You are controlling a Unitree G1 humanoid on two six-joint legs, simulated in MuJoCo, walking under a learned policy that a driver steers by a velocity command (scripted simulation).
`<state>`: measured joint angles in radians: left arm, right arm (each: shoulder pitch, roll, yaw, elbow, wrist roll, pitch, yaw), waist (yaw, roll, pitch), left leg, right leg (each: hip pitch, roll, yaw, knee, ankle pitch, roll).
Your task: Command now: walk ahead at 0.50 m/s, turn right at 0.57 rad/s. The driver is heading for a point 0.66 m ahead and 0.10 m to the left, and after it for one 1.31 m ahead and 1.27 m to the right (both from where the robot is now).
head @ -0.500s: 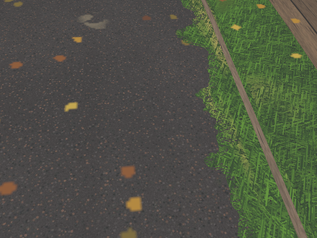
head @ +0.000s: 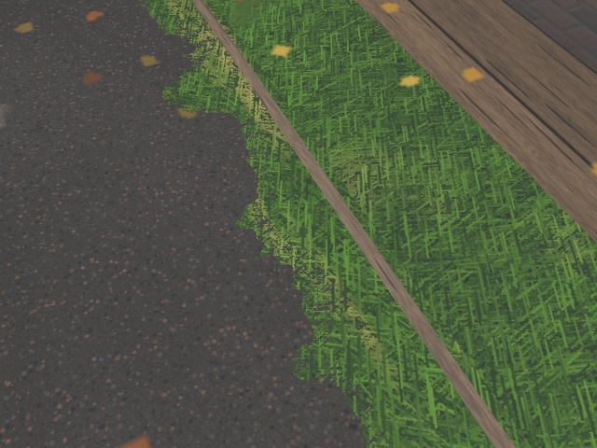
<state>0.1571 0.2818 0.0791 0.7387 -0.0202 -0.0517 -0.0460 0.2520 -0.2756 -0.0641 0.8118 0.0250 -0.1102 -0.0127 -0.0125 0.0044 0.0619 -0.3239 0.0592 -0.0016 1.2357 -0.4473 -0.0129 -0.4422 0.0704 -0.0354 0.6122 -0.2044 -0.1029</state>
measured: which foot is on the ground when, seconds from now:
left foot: up 0.00-0.44, down 0.46-0.94, up 0.96-1.00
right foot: down 0.00-0.48, up 0.50-0.90, down 0.92-1.00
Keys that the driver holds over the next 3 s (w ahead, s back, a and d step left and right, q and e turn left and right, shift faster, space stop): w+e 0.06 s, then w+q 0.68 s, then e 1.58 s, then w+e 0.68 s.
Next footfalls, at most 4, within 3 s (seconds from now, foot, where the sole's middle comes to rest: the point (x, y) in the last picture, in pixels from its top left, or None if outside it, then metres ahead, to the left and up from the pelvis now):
0.46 left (253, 447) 0.44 0.13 -0.76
0.92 right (321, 321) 0.73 -0.02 -0.76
1.34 left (229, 342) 0.68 0.20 -0.76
1.76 right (341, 364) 0.62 -0.06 -0.76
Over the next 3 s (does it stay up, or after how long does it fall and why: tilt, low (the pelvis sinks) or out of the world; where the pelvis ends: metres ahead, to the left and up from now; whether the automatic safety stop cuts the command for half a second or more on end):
stays up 0.67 -0.12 0.03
